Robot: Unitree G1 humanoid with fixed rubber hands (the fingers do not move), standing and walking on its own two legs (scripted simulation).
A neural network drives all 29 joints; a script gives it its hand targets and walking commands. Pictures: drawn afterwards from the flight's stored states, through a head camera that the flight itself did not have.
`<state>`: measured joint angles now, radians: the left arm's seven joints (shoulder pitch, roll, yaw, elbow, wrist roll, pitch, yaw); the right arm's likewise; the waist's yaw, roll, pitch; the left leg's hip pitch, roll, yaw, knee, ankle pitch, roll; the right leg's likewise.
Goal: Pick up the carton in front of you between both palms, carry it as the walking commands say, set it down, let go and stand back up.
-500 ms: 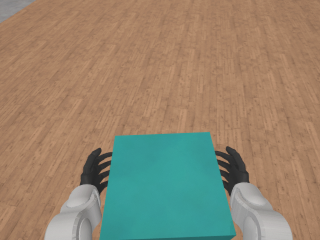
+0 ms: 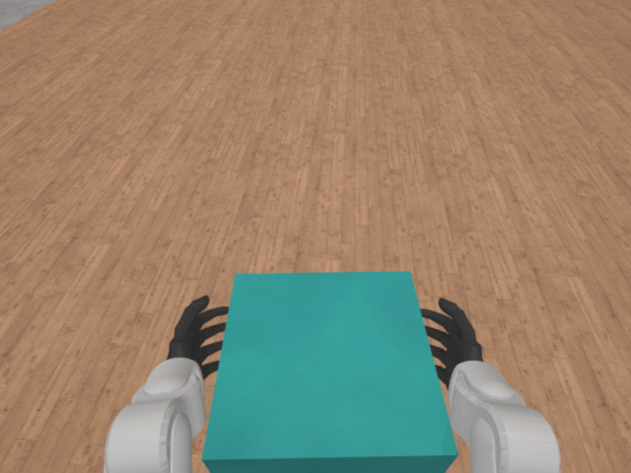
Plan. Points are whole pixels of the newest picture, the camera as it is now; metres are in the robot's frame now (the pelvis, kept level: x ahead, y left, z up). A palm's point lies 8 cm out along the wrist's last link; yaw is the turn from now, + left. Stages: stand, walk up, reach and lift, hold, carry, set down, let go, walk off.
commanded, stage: carry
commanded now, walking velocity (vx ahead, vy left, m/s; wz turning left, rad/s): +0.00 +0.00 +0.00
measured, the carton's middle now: (324, 400) +0.23 +0.00 -0.01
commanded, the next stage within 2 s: hold in 1.58 s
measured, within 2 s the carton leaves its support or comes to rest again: neither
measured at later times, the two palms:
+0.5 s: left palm (207, 384) +0.24 +0.14 +0.03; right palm (459, 384) +0.23 -0.16 +0.02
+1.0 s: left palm (213, 393) +0.22 +0.13 +0.03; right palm (472, 392) +0.22 -0.17 +0.03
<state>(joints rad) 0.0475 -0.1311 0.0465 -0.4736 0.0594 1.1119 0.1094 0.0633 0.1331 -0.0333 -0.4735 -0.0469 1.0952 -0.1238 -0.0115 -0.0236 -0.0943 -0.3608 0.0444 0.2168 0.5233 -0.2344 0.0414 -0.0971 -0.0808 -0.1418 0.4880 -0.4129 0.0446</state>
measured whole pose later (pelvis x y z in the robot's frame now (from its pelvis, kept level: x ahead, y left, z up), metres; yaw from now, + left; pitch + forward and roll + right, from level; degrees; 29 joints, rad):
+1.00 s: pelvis -0.06 -0.02 +0.00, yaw +0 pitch +1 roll +0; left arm -0.19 -0.14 0.16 0.11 0.21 0.73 0.03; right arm -0.18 0.14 -0.15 0.10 -0.22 0.73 -0.03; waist 0.00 -0.01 -0.04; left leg -0.39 0.09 0.19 0.52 -0.14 0.01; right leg -0.15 -0.05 -0.19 0.55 -0.42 -0.02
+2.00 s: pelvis -0.08 +0.01 +0.01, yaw -12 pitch -5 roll +0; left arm -0.24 -0.15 0.19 0.21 0.28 0.70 0.02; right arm -0.24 0.15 -0.21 0.26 -0.24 0.65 0.00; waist 0.00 -0.05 0.04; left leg -0.17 0.01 -0.06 0.34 -0.08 -0.03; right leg -0.02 0.01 0.10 0.39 -0.28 0.01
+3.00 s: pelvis -0.13 +0.01 -0.13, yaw -17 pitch +40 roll -2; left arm -0.69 -0.12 0.51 0.49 0.28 0.26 0.00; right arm -0.76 0.09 -0.37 0.66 -0.20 0.24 -0.05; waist 0.09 -0.08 -0.20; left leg -1.57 -0.03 -0.15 1.18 -0.30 -0.08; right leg -1.46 0.14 0.10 1.27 -0.51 0.03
